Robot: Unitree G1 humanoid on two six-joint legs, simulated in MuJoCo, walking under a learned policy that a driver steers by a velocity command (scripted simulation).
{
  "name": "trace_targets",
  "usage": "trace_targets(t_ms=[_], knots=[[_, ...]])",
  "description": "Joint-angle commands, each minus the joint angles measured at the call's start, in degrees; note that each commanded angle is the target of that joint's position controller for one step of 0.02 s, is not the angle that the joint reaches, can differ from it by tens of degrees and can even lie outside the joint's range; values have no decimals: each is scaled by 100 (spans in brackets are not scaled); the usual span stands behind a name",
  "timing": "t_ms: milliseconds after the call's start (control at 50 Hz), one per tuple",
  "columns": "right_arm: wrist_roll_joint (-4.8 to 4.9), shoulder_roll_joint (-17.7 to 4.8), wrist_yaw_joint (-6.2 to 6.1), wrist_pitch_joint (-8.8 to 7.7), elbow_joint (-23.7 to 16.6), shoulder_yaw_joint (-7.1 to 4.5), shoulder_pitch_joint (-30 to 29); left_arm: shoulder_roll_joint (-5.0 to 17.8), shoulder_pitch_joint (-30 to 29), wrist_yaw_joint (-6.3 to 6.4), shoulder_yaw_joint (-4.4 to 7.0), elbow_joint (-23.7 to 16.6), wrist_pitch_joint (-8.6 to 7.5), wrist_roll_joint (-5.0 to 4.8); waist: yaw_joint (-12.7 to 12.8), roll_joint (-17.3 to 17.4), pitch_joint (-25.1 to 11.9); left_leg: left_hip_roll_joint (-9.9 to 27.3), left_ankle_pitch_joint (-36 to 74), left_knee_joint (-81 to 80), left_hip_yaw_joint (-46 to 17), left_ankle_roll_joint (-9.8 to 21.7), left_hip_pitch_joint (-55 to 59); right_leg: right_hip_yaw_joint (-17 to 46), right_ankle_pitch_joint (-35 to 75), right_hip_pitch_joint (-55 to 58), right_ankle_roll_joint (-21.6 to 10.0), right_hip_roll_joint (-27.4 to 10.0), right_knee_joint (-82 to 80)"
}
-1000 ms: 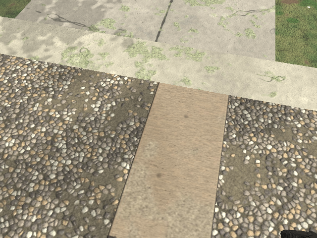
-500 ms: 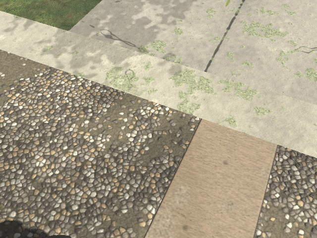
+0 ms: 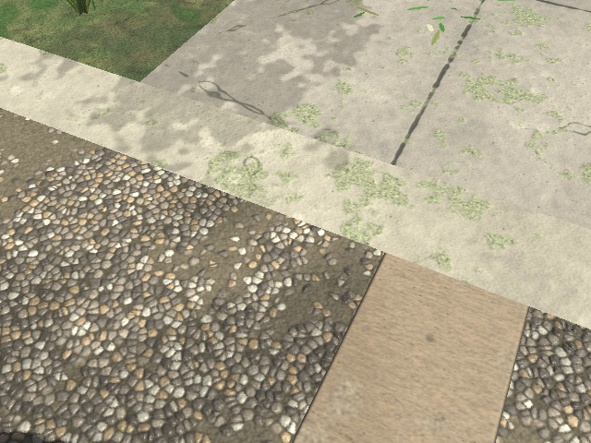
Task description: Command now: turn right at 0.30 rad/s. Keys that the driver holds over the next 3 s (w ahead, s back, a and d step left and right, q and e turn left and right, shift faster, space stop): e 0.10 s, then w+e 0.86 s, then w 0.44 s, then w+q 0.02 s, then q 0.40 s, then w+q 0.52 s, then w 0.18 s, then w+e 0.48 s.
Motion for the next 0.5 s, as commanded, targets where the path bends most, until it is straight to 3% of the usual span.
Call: trace_targets(t_ms=[20, 80, 100, 120, 140, 160, 180, 200, 220, 240, 280, 340, 380, 420, 440, 460, 480, 500], knots=[[36, -1083, -149, -14, -385, -350, 125, 536, -349, -38, 183, -539, -27, -15, -187, 956, -140, 1405, 1975, -886, -1099, 875, 127, -209, 75, -470, -173, 13, 626], [86, -1064, -197, -18, -519, -370, -141, 532, -177, -122, 226, -614, 23, -16, -66, 813, -203, 1506, 2191, -511, -901, 815, -121, -237, 89, -196, -380, -73, 581], [63, -1067, -202, -18, -541, -391, -35, 710, -129, -124, 288, -633, 25, -20, -127, 382, -226, 1189, 1845, -189, -507, 577, -292, 4, 1148, 55, -494, -145, 282], [10, -959, -193, -15, -607, -386, 54, 937, 62, -83, 373, -586, 39, -35, -201, -398, -398, 596, 683, 462, 159, 195, -616, 750, 1191, 369, -793, -383, -285], [-6, -686, -160, -37, -785, -312, -280, 1126, 587, -49, 437, -492, 24, -65, 30, -1217, -649, -235, -741, 1684, 574, -200, -1519, 2260, 117, 1227, -1447, -917, -1082], [83, -568, -108, -84, -976, -249, -620, 1266, 1206, -72, 426, -426, -79, 6, 417, -1552, -854, -416, -2069, 2794, -143, -171, -2620, 3772, -1247, 2097, -1994, -1566, -1890], [190, -616, -35, -166, -973, -245, -579, 1233, 1167, -75, 387, -476, -220, 20, 366, -1144, -797, -184, -1800, 3352, -633, -33, -3057, 4085, -2191, 2270, -1991, -1718, -2044], [223, -743, 19, -247, -934, -269, -599, 1129, 887, -35, 363, -593, -298, -24, 260, -759, -556, 0, -1339, 3357, -705, 90, -3201, 3853, -2529, 2064, -1822, -1644, -2033], [166, -849, 43, -328, -915, -303, -653, 1065, 609, 15, 335, -696, -307, -60, 159, -521, -411, 121, -962, 2991, -679, 152, -3055, 3532, -2459, 1730, -1631, -1512, -2073], [88, -898, 61, -398, -897, -325, -687, 1010, 350, 75, 312, -797, -256, -58, 72, -491, -415, 184, -695, 2556, -616, 145, -2668, 3155, -2218, 1409, -1468, -1310, -2114], [57, -747, 150, -511, -869, -285, -719, 1043, 189, 161, 329, -921, -127, -38, 15, -621, -364, 12, -393, 1627, -333, 36, -1869, 2500, -1643, 869, -1335, -880, -2204], [123, -555, 258, -614, -808, -212, -592, 1106, 183, 195, 385, -1059, -77, -105, -54, -700, -423, -262, -45, 421, -158, -54, -876, 2150, -1305, 403, -1315, -599, -2091], [212, -635, 279, -645, -771, -241, -427, 1089, 169, 180, 392, -1137, -25, -139, -189, -718, -425, -330, 533, -278, -129, -77, -275, 2298, -1517, 125, -1268, -571, -2025], [234, -722, 252, -647, -666, -302, -113, 907, 140, 169, 346, -1212, 20, -141, -412, -597, -389, -256, 1021, -898, -79, -39, 580, 2284, -1954, -370, -1005, -334, -1680], [223, -862, 201, -641, -586, -359, 321, 687, 82, 153, 286, -1268, -1, -128, -615, -436, -461, 140, 824, -974, -338, 75, 1316, 2090, -2197, -992, -743, -148, -1112], [119, -1178, 131, -623, -518, -420, 969, 133, 93, 130, 138, -1328, -36, -104, -772, 490, -707, 1368, -431, -1515, -1678, 421, 1965, 1280, -2255, -1687, -344, 378, 701], [-107, -1702, 201, -599, -485, -520, 952, 178, -11, 107, 149, -1684, -142, -190, -550, 1602, -253, 2357, -2298, -2352, -3821, 1080, 1691, 758, -2090, -2918, -297, 570, 1830], [-50, -1480, 202, -626, -576, -484, 552, 571, 2, 88, 232, -1665, -204, -189, -357, 1455, 211, 2430, -2808, -2480, -3918, 1309, 1421, 714, -1668, -3336, -257, 13, 2604]])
